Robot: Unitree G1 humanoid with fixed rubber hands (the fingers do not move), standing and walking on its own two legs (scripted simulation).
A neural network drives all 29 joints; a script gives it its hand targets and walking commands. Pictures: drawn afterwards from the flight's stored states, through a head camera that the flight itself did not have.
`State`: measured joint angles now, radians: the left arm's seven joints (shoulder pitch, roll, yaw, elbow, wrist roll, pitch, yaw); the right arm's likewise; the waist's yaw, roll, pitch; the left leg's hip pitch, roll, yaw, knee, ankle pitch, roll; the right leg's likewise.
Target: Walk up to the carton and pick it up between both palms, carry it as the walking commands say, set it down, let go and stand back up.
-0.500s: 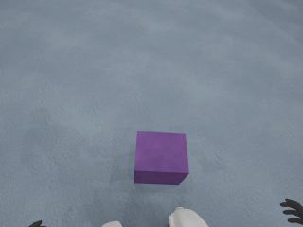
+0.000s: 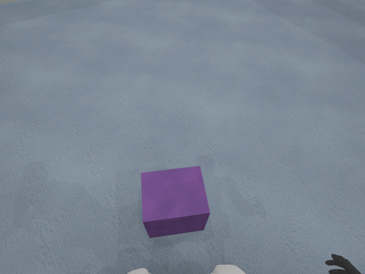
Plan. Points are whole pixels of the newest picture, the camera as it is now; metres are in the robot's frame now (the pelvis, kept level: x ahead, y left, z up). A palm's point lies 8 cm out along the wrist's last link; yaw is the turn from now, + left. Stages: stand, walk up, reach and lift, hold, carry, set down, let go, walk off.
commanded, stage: walk up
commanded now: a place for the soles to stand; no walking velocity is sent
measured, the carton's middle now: (174, 202) +0.48 +0.03 -0.61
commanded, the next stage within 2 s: stand in 1.62 s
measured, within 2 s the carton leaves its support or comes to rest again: neither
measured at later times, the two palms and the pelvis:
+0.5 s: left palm (46, 267) +0.16 +0.30 -0.07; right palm (351, 273) +0.12 -0.34 -0.08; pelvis +0.02 -0.01 +0.01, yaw -1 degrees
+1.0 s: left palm out of the picture +0.12 +0.34 -0.08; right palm out of the picture +0.11 -0.32 -0.08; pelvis +0.04 +0.01 +0.02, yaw +1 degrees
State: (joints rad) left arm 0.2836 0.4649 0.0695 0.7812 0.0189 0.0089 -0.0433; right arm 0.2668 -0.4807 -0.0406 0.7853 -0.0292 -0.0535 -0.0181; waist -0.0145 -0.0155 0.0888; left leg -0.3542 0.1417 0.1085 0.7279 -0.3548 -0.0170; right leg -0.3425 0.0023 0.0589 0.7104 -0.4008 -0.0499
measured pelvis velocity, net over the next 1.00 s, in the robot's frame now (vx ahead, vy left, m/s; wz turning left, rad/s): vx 0.04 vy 0.01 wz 0.01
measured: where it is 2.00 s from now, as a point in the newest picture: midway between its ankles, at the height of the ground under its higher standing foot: outside the picture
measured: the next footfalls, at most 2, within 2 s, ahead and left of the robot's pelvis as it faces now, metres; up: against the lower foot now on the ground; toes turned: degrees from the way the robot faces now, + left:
none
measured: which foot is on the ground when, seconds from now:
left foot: down 0.00-1.00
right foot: down 0.00-1.00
